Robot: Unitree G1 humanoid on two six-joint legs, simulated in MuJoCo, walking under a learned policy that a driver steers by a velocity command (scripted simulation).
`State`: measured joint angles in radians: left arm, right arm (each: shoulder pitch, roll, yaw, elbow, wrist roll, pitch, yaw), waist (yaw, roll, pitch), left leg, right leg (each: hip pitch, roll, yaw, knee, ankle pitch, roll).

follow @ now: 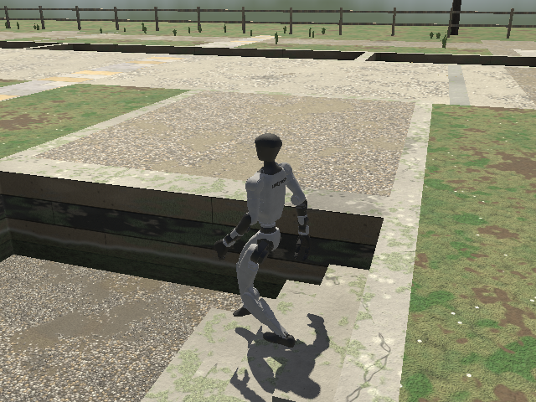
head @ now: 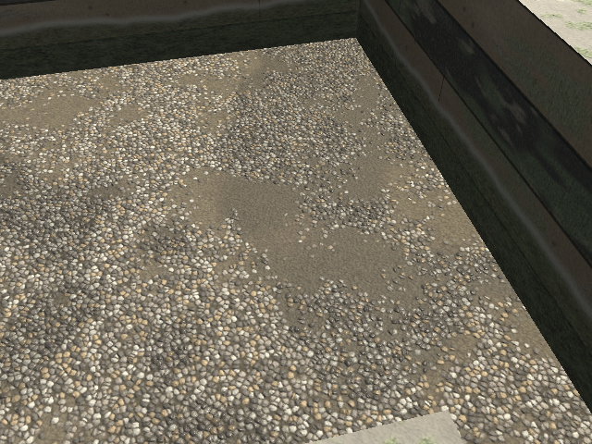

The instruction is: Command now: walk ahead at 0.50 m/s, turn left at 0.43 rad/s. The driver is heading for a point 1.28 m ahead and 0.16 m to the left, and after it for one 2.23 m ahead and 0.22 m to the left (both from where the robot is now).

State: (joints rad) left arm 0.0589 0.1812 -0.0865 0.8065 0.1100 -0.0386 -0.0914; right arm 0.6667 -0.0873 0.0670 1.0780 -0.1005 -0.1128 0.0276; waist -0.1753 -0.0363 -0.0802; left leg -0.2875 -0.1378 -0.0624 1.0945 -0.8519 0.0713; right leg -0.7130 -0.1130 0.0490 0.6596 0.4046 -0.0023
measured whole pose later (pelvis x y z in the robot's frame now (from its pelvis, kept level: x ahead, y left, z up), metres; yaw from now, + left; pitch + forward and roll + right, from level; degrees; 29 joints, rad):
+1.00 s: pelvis +0.55 +0.12 -0.28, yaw +20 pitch -1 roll +5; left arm 0.21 0.25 0.03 0.93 0.10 -0.10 -0.08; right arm 0.47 -0.19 0.00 1.07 -0.10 -0.11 0.02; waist -0.03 -0.10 0.02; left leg -0.16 -0.03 0.21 0.63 -0.46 0.03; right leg -0.70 -0.14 0.06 0.99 0.08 -0.12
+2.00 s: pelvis +1.12 +0.20 -0.43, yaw -14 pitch +4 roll +1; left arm 0.03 0.23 0.09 0.74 -0.01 -0.03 -0.02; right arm 0.34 -0.21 -0.10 0.94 0.02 -0.07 -0.04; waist -0.08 -0.04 0.00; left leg -0.09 0.05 0.17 0.35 -0.33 -0.02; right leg -0.68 -0.04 0.04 0.66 -0.01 -0.04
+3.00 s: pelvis +1.23 +0.19 -0.44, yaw +14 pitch +3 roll -1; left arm 0.05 0.28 0.08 0.86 -0.01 -0.02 0.02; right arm 0.13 -0.28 -0.07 0.69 0.00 0.04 -0.04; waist -0.01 0.01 0.03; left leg -0.34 -0.13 -0.19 0.51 -0.20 0.05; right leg -0.35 0.02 0.08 0.59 -0.28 0.04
